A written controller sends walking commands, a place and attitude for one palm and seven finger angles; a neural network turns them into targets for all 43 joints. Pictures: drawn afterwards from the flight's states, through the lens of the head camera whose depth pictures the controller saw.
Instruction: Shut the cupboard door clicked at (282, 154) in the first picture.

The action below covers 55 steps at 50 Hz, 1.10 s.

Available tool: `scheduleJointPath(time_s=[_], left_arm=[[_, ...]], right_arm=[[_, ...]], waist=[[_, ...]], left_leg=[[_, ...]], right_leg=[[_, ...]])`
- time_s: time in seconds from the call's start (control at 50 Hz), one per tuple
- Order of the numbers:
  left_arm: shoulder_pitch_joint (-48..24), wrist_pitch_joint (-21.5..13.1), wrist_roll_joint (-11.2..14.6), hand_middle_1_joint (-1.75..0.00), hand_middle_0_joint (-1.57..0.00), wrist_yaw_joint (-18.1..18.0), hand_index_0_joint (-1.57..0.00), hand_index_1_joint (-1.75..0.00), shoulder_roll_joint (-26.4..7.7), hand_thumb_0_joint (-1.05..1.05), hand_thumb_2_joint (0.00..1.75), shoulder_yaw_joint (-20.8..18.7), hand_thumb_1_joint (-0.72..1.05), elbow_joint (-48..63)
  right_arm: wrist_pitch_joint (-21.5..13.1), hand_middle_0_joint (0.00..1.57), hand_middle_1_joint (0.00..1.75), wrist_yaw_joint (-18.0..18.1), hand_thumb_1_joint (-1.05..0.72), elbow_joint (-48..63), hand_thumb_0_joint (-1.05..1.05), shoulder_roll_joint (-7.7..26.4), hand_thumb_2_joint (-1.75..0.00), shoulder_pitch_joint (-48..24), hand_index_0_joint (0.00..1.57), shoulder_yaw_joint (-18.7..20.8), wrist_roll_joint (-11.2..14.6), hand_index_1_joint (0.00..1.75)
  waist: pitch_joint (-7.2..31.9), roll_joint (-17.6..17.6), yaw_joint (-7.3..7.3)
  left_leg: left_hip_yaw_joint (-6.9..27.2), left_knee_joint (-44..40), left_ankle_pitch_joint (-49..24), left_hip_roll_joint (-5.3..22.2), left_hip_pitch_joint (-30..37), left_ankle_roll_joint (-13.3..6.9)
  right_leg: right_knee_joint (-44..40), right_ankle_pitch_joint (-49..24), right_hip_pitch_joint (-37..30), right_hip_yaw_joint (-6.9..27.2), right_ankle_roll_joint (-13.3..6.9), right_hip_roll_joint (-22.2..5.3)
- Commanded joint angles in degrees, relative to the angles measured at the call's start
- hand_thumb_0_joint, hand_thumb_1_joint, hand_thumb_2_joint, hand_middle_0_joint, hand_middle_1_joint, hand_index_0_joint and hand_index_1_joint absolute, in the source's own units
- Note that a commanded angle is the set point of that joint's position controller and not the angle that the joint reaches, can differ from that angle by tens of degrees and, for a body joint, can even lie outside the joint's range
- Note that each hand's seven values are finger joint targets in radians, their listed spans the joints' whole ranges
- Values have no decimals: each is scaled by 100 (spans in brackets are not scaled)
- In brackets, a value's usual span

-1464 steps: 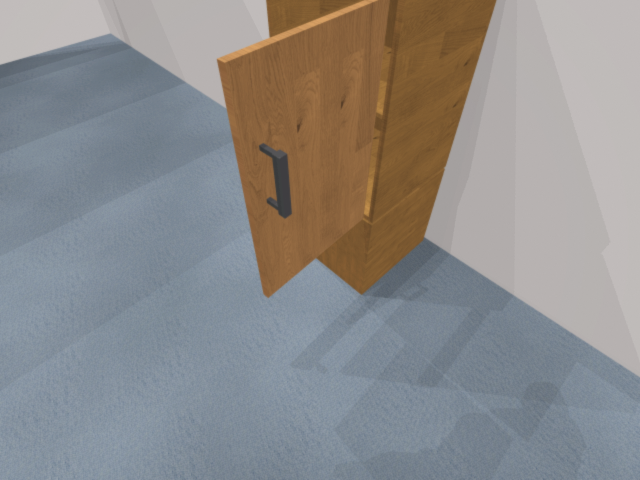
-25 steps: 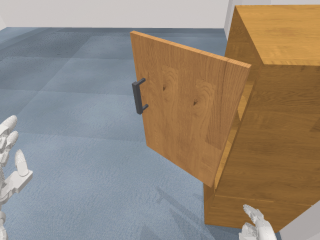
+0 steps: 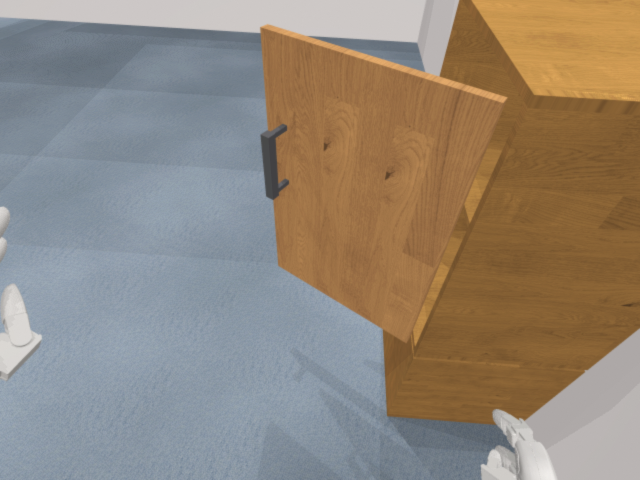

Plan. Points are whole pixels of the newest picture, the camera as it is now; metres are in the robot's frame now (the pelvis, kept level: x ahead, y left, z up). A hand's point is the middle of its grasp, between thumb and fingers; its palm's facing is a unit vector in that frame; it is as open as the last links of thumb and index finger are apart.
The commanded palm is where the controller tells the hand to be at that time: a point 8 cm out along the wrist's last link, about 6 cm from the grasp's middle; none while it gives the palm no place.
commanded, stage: step back with the hand held close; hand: left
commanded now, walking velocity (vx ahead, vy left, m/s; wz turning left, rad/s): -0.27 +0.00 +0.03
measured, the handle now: (276, 162) +0.65 +0.13 +0.03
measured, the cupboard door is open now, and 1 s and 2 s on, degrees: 58 58 58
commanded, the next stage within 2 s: stop stepping back and stand still in 1.04 s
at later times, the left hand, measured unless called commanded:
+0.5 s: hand (6, 389) +0.15 +0.26 +0.17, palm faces +0.46 -0.75 -0.47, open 7.4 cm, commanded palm +0.09 +0.30 +0.19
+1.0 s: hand out of the picture +0.10 +0.27 +0.18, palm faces +0.44 -0.82 -0.35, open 7.4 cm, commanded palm +0.04 +0.29 +0.19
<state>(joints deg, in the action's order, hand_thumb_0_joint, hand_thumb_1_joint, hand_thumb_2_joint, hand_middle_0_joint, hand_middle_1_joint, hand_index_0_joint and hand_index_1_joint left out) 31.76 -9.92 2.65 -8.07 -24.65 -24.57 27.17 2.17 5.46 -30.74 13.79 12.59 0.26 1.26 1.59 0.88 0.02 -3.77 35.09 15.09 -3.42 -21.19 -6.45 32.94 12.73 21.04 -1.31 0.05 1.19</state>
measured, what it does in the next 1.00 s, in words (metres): walks backwards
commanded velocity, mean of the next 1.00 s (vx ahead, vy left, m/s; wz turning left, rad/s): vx -0.38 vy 0.00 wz -0.03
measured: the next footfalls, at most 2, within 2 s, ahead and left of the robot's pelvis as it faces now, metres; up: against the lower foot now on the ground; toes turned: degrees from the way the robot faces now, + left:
right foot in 1.04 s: -0.23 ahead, -0.16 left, +0.00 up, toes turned -3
right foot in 1.52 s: -0.23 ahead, -0.05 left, +0.00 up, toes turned -3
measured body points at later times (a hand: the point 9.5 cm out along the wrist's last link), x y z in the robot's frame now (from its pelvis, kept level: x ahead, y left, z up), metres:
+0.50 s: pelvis -0.05 -0.01 -0.02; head -0.03 +0.02 +0.43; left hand +0.12 +0.30 +0.20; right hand +0.12 -0.25 -0.09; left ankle +0.04 +0.05 -0.72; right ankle +0.03 -0.13 -0.73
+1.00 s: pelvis -0.10 +0.00 +0.01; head -0.08 +0.04 +0.46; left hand +0.07 +0.31 +0.20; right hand +0.10 -0.21 -0.05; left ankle +0.04 +0.05 -0.73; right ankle -0.25 -0.16 -0.71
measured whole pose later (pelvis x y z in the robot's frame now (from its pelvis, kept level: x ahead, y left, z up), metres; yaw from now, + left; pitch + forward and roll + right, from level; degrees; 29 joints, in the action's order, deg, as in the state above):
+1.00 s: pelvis -0.10 +0.00 +0.01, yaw -1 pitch +7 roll -6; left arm 27.5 -14.0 3.9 -8.2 -23.8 -24.3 31.5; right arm -6.2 2.8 -37.0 7.9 6.9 -1.2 -1.3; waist 4.1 -0.5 3.0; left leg -6.8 20.9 -2.4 4.4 -30.5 -5.1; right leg 23.0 21.5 4.9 -0.2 -0.4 3.4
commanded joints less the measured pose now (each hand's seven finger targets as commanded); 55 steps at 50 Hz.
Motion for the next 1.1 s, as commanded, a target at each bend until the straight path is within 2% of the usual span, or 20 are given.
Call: scheduleJointPath(time_s=[0.0,0.18,0.2,0.34,0.4,0.46,0.5,0.56,0.6,0.64,0.68,0.7,0.74,0.84,0.9,0.96,1.0,1.04,1.06,1.08], left_arm=[[-489,-413,-106,-30,-20,-147,-20,-30,-1093,0,90,-858,90,1105],[-972,-566,-216,-30,-20,-139,-20,-30,-958,0,90,-799,90,1299],[-891,-584,-241,-30,-20,-140,-20,-30,-1116,0,90,-965,90,1188],[-565,-779,-156,-30,-20,-66,-20,-30,-1020,0,90,-983,90,1434],[-485,-783,-180,-30,-20,-88,-20,-30,-1129,0,90,-1132,90,1399],[-611,-782,-211,-30,-20,-112,-20,-30,-1079,0,90,-1039,90,1355],[-616,-800,-221,-30,-20,-162,-20,-30,-1198,0,90,-1091,90,1435],[-381,-823,-128,-30,-20,-248,-20,-30,-1222,0,90,-964,90,1543],[-245,-840,-123,-30,-20,-316,-20,-30,-1310,0,90,-1050,90,1586],[-124,-874,-123,-30,-20,-319,-20,-30,-1239,0,90,-1050,90,1643],[-258,-905,-154,-30,-20,-297,-20,-30,-1177,0,90,-1199,90,1639],[-393,-902,-157,-30,-20,-264,-20,-30,-1268,0,90,-1261,90,1609],[-372,-863,-85,-30,-20,-196,-20,-30,-1206,0,90,-1223,90,1511],[-444,-793,108,-30,-20,-74,-20,-30,-749,0,90,-457,90,1550],[-626,-768,75,-30,-20,-65,-20,-30,-777,0,90,-341,90,1540],[-900,-825,122,-30,-20,-12,-20,-30,-1116,0,90,-550,90,1890],[-501,-806,165,-30,-20,14,-20,-30,-1427,0,90,-963,90,1944],[-394,-786,277,-30,-20,79,-20,-30,-1570,0,90,-1181,90,2123],[-193,-770,323,-30,-20,82,-20,-30,-1503,0,90,-1182,90,2095],[-128,-790,345,-30,-20,106,-20,-30,-1441,0,90,-1072,90,2142]], right_arm=[[-393,20,30,47,-90,874,0,849,-90,-569,20,315,-46,30],[-547,20,30,8,-90,761,0,853,-90,-522,20,322,-138,30],[-557,20,30,-3,-90,730,0,867,-90,-559,20,350,-147,30],[-629,20,30,-89,-90,689,0,795,-90,-572,20,368,-160,30],[-623,20,30,-93,-90,640,0,782,-90,-523,20,397,-157,30],[-586,20,30,-89,-90,654,0,746,-90,-526,20,393,-146,30],[-583,20,30,-114,-90,605,0,701,-90,-456,20,418,-161,30],[-561,20,30,-160,-90,543,0,546,-90,-375,20,378,-126,30],[-560,20,30,-134,-90,508,0,595,-90,-357,20,409,-108,30],[-600,20,30,-79,-90,568,0,622,-90,-462,20,370,-97,30],[-729,20,30,7,-90,591,0,783,-90,-618,20,395,-114,30],[-798,20,30,40,-90,554,0,756,-90,-723,20,424,-148,30],[-911,20,30,0,-90,449,0,713,-90,-629,20,476,-167,30],[-1131,20,30,-112,-90,119,0,518,-90,-543,20,318,-212,30],[-1094,20,30,-173,-90,-106,0,543,-90,-464,20,314,-258,30],[-1024,20,30,-185,-90,-14,0,566,-90,-604,20,337,-232,30],[-975,20,30,-193,-90,104,0,524,-90,-720,20,327,-257,30],[-912,20,30,-192,-90,338,0,510,-90,-919,20,298,-197,30],[-821,20,30,-187,-90,390,0,394,-90,-804,20,308,-170,30],[-768,20,30,-176,-90,370,0,344,-90,-702,20,321,-57,30]], waist=[[250,324,-15],[35,674,-33],[38,561,-9],[451,499,-40],[576,396,-41],[320,142,-82],[293,-63,-109],[554,-544,-185],[617,-255,-204],[601,236,-184],[539,1340,-108],[571,1424,-69],[629,827,-41],[867,813,18],[1204,1120,43],[1714,1090,114],[2030,1080,180],[1975,1067,205],[1977,703,103],[1816,-51,-51]], left_leg=[[1697,-1732,2174,1263,-2388,-90],[2052,-2073,2714,1636,-3069,-195],[2105,-2034,2607,1640,-3045,-196],[1982,-1676,1888,1552,-2703,-130],[1827,-1415,2275,1421,-2872,-93],[1606,-903,2725,1130,-2852,22],[1435,-322,2223,883,-2212,205],[1161,186,1290,651,-807,384],[1234,-65,1102,742,-572,352],[1493,-855,1482,1084,-958,176],[2364,-2359,2928,2012,-2526,-179],[2683,-2733,2881,2349,-2756,-247],[2443,-2658,2438,2418,-2186,-182],[1677,-2545,581,1999,450,324],[1371,-2211,-1016,1892,1359,676],[814,-1752,-2237,1682,2086,847],[641,-1525,-2395,1558,2000,863],[367,-1474,-1551,1425,1733,907],[144,-1068,-1421,1176,1893,954],[-64,-410,-1039,873,2416,925]], right_leg=[[348,-261,-2142,839,-50,-334],[1165,-238,-2359,585,7,-47],[1137,-288,-2357,625,3,-13],[1109,-677,-2285,809,-71,-44],[977,-553,-2312,1126,-161,-220],[395,435,-1615,1726,-341,-535],[-265,714,-837,2235,-578,-1012],[-899,717,212,2178,-687,-1338],[-806,583,285,1821,-604,-1187],[-264,619,-103,1204,-304,-602],[1418,335,-1564,451,16,226],[1988,545,-1858,345,88,391],[2364,1130,-1502,399,62,455],[297,1799,-415,88,2,301],[-1225,1037,-599,109,-64,207],[-1547,572,-684,35,-102,229],[-1542,303,-886,83,-157,126],[-1500,495,-863,13,-165,69],[-1626,204,-565,177,-255,-198],[-1741,-82,253,231,-294,-522]])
